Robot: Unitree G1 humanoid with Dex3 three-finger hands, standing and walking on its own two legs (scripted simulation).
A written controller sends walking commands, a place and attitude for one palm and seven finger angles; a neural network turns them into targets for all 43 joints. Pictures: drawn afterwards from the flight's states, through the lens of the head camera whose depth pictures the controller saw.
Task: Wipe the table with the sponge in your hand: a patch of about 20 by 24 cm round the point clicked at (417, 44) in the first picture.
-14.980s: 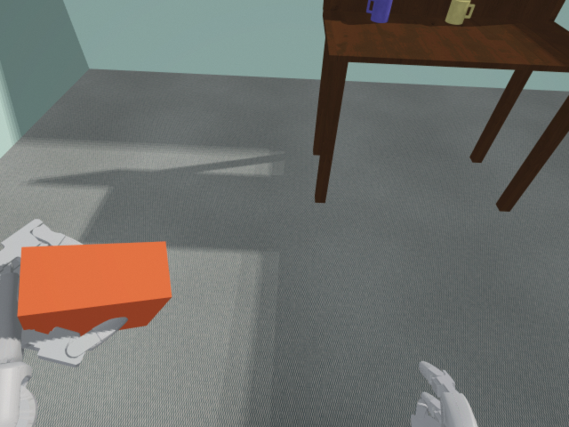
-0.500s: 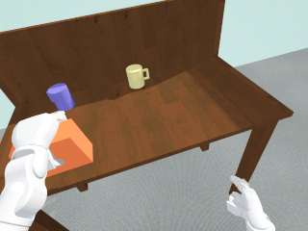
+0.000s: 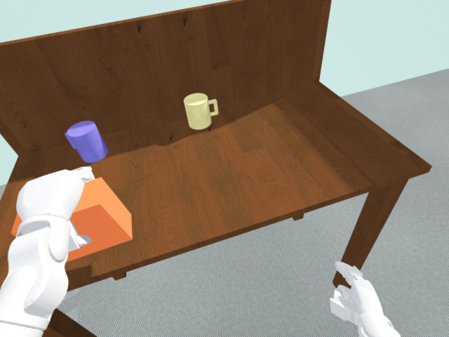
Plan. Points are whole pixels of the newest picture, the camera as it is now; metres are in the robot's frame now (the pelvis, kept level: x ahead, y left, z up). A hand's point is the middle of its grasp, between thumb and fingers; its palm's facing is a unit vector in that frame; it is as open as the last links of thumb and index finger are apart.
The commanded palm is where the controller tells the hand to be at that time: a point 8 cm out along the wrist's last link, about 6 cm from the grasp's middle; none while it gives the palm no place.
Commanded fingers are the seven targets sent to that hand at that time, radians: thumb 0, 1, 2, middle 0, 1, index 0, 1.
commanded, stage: move the sponge above the wiping area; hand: left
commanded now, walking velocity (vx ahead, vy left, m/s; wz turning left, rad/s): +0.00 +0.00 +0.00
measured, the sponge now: (85, 228) +0.25 +0.30 +0.09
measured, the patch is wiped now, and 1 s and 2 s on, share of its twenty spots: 0.00 0.00 0.00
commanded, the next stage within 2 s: lower the sponge onto the table in 1.50 s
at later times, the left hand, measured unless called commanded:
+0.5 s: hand (72, 220) +0.24 +0.31 +0.12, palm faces +0.06 -0.08 -0.99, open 9.7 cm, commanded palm +0.22 +0.30 +0.18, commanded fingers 0.00 0.10 1.30 -1.20 -1.60 -1.20 -1.60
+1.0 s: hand (79, 221) +0.25 +0.31 +0.10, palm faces +0.03 -0.08 -1.00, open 9.7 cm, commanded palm +0.22 +0.31 +0.17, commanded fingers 0.00 0.10 1.30 -1.20 -1.60 -1.20 -1.60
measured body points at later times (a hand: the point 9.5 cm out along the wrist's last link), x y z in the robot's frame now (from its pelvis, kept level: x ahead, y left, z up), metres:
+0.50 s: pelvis +0.01 +0.01 +0.00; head +0.00 -0.04 +0.45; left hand +0.23 +0.31 +0.17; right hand +0.26 -0.19 -0.08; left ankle +0.00 +0.12 -0.74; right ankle +0.03 -0.09 -0.74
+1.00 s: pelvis +0.01 +0.00 +0.00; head +0.00 -0.04 +0.45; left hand +0.24 +0.31 +0.16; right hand +0.25 -0.20 -0.09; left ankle +0.00 +0.12 -0.74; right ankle +0.03 -0.09 -0.74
